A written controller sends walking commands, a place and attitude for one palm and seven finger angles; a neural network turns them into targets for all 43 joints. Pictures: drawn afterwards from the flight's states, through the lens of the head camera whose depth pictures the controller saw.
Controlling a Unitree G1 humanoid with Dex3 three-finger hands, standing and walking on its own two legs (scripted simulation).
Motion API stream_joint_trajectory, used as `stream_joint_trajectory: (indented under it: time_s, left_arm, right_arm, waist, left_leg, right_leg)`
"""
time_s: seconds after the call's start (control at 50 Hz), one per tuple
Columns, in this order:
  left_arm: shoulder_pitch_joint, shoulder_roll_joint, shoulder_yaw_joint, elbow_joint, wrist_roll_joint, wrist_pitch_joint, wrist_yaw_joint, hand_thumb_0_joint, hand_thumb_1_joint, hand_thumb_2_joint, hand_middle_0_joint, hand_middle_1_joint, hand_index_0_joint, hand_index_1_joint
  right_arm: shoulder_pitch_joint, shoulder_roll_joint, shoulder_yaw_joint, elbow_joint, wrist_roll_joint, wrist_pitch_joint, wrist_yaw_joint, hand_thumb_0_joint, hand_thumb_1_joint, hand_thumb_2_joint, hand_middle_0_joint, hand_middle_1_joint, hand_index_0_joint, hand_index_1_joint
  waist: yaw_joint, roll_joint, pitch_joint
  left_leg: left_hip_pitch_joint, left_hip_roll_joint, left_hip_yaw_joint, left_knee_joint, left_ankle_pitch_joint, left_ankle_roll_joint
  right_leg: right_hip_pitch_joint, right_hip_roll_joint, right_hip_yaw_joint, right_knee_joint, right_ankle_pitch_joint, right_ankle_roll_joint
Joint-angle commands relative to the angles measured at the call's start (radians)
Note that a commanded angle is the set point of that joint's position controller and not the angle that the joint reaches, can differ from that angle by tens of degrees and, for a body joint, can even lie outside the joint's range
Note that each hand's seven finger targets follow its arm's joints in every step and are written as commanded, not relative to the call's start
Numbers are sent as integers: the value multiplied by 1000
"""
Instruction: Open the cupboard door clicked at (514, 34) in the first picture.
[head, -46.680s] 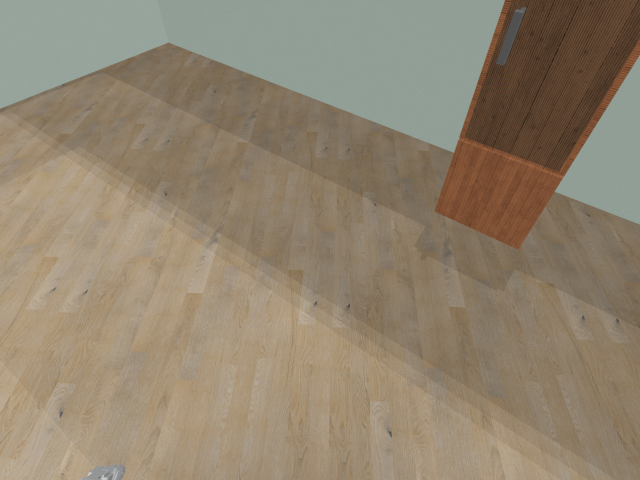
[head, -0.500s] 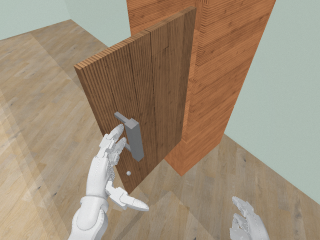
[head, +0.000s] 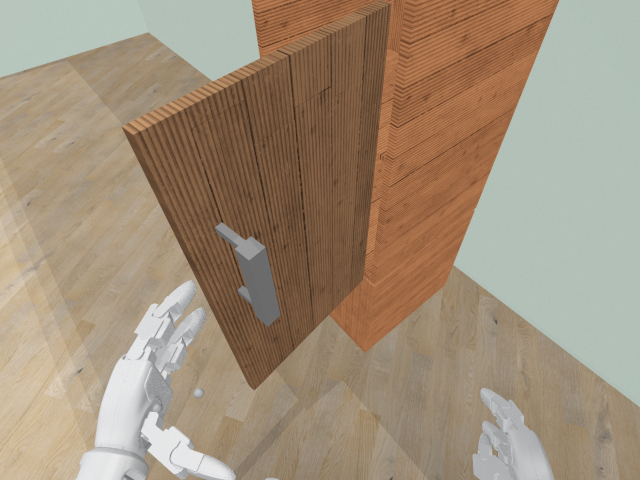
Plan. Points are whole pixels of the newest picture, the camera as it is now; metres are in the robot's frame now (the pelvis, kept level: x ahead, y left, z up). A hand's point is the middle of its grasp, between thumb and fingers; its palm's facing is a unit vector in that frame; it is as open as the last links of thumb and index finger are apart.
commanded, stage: slide the hand sideways off the handle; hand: left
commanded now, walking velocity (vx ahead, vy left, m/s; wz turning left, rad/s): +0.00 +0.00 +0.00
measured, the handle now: (248, 275) +0.34 +0.11 +0.09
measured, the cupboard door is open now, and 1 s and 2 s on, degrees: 99 99 99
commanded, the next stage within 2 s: draw the hand back to the body in 0.04 s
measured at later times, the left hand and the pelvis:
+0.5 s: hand (151, 390) +0.19 +0.17 +0.12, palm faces -0.01 -1.00 -0.07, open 16.3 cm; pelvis +0.00 +0.02 +0.01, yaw +0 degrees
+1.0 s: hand (53, 356) +0.20 +0.24 +0.16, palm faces +0.29 -0.88 -0.39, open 13.2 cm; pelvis +0.01 +0.03 +0.04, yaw -1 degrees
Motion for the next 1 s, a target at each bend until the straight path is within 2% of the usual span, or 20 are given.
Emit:
stream_joint_trajectory:
  time_s: [0.0, 0.04, 0.12, 0.2, 0.22, 0.32, 0.38, 0.4, 0.44, 0.52, 0.6, 0.62, 0.64, 0.66, 0.68, 0.8, 0.84, 0.9, 0.96, 0.98]
  left_arm:
    - [-19, 93, 86, -241, -26, -85, -26, 0, -500, 300, -150, -300, -150, -300]
    - [-31, 62, 48, -246, -31, -87, -32, 0, -500, 300, -150, -300, -150, -300]
    - [-42, 67, 36, -253, -21, -85, -26, 0, -500, 300, -150, -300, -150, -300]
    - [-22, 142, 118, -308, -17, -61, -1, 0, -500, 300, -150, -300, -150, -300]
    - [-5, 118, 106, -317, -22, -52, 1, 0, -500, 300, -150, -300, -150, -300]
    - [9, 101, 95, -331, -42, 1, -5, 0, -500, 300, -150, -300, -150, -300]
    - [-3, 130, 125, -346, -48, 31, -16, 0, -500, 300, -150, -300, -150, -300]
    - [-2, 143, 141, -322, -49, 46, -18, 0, -500, 300, -150, -300, -150, -300]
    - [-16, 144, 153, -358, -58, 52, -25, 0, -500, 300, -150, -300, -150, -300]
    - [-30, 157, 176, -381, -77, 73, -39, 0, -500, 300, -150, -300, -150, -300]
    - [-31, 195, 228, -380, -95, 95, -60, 0, -360, 360, -155, -300, -155, -300]
    - [-38, 184, 219, -383, -98, 102, -70, 0, -325, 375, -156, -300, -156, -300]
    - [-91, 347, 253, -477, 59, 111, 72, 0, -290, 390, -158, -300, -158, -300]
    - [-21, 254, 219, -442, 73, 133, 133, 0, -255, 405, -159, -300, -159, -300]
    - [19, 221, 191, -414, 98, 150, 169, 0, -220, 420, -160, -300, -160, -300]
    - [-38, 260, 217, -405, 147, 156, 251, 0, -10, 510, -168, -300, -168, -300]
    - [-30, 272, 244, -401, 148, 149, 262, 0, 60, 540, -170, -300, -170, -300]
    - [-42, 294, 274, -412, 158, 142, 272, 0, 165, 585, -174, -300, -174, -300]
    - [-45, 284, 283, -398, 158, 137, 272, 0, 270, 630, -178, -300, -178, -300]
    - [-37, 284, 293, -390, 156, 135, 272, 0, 305, 645, -179, -300, -179, -300]
  right_arm:
    - [-68, -95, -37, -174, 5, -62, -11, 0, -900, -900, 200, 300, 200, 300]
    - [-69, -93, -35, -179, 7, -69, -10, 0, -900, -900, 200, 300, 200, 300]
    - [-67, -98, -38, -182, 9, -79, -12, 0, -900, -900, 200, 300, 200, 300]
    - [-69, -93, -37, -185, 14, -76, -17, 0, -900, -900, 200, 300, 200, 300]
    - [-74, -86, -33, -192, 16, -77, -17, 0, -900, -900, 200, 300, 200, 300]
    - [-82, -90, -23, -190, 26, -83, -19, 0, -900, -900, 200, 300, 200, 300]
    - [-80, -95, -21, -186, 26, -87, -25, 0, -900, -900, 200, 300, 200, 300]
    - [-87, -95, -17, -179, 25, -86, -27, 0, -900, -900, 200, 300, 200, 300]
    - [-90, -96, -15, -179, 28, -94, -30, 0, -900, -900, 200, 300, 200, 300]
    - [-94, -98, -9, -169, 30, -108, -35, 0, -900, -900, 200, 300, 200, 300]
    - [-99, -100, -7, -148, 34, -120, -40, 0, -900, -900, 200, 300, 200, 300]
    - [-103, -100, -6, -148, 36, -125, -40, 0, -900, -900, 200, 300, 200, 300]
    - [-98, -95, -13, -151, 16, -108, -63, 0, -900, -900, 200, 300, 200, 300]
    - [-88, -74, -5, -143, 6, -104, -69, 0, -900, -900, 200, 300, 200, 300]
    - [-84, -72, -2, -129, 6, -94, -68, 0, -900, -900, 200, 300, 200, 300]
    - [-127, -84, 2, -97, -3, -73, -70, 0, -900, -900, 200, 300, 200, 300]
    - [-137, -82, 0, -86, -5, -73, -71, 0, -900, -900, 200, 300, 200, 300]
    - [-153, -84, 1, -67, -8, -78, -67, 0, -900, -900, 200, 300, 200, 300]
    - [-160, -83, -1, -48, -10, -79, -62, 0, -900, -900, 200, 300, 200, 300]
    - [-160, -84, -3, -42, -11, -79, -60, 0, -900, -900, 200, 300, 200, 300]
  waist:
    - [-10, -89, -152]
    - [-20, -58, -121]
    - [-24, -48, -117]
    - [7, -24, -169]
    - [10, -16, -163]
    - [0, -28, -110]
    - [0, -36, -97]
    - [3, -57, -66]
    - [6, -18, -76]
    - [8, -20, -76]
    - [18, -4, -70]
    - [15, 9, -61]
    - [50, 9, -55]
    - [28, 0, -19]
    - [27, 2, 8]
    - [24, 5, 51]
    - [30, -22, 40]
    - [40, 18, 30]
    - [40, 14, 45]
    - [41, -13, 49]
  left_leg:
    - [21, -49, 18, -72, 269, 41]
    - [23, -48, 16, -76, 254, 41]
    - [24, -45, 11, -72, 225, 43]
    - [57, -41, 10, -101, 253, 43]
    - [65, -41, 11, -110, 258, 43]
    - [90, -36, 3, -144, 250, 42]
    - [103, -33, 0, -161, 232, 43]
    - [90, -32, -1, -165, 220, 44]
    - [118, -33, -3, -180, 229, 42]
    - [145, -32, -7, -198, 244, 41]
    - [171, -32, -7, -215, 273, 41]
    - [182, -32, -6, -223, 268, 40]
    - [188, -19, 10, -268, 266, 44]
    - [208, -25, 15, -281, 260, 43]
    - [222, -20, 17, -292, 269, 43]
    - [320, -13, 21, -385, 266, 46]
    - [354, -10, 22, -413, 286, 49]
    - [397, -8, 21, -456, 352, 44]
    - [433, -3, 23, -488, 403, 42]
    - [438, 0, 20, -498, 425, 40]
  right_leg:
    - [150, -3, 90, -157, 381, 35]
    - [113, 2, 73, -151, 349, 31]
    - [71, 9, 65, -148, 269, 24]
    - [124, 15, 52, -144, 283, 16]
    - [130, 14, 45, -146, 295, 16]
    - [126, 21, 25, -171, 289, 21]
    - [128, 22, 20, -191, 267, 23]
    - [132, 24, 23, -204, 246, 23]
    - [142, 21, 18, -206, 256, 20]
    - [167, 22, 12, -225, 273, 22]
    - [202, 22, 12, -245, 306, 19]
    - [195, 20, 9, -251, 303, 21]
    - [236, -1, 69, -311, 292, 7]
    - [230, -8, 62, -334, 287, 9]
    - [239, -9, 51, -340, 285, 12]
    - [312, -12, 45, -432, 263, 15]
    - [348, -12, 43, -449, 282, 17]
    - [409, -13, 39, -466, 339, 12]
    - [435, -11, 35, -485, 378, 15]
    - [447, -8, 30, -489, 390, 16]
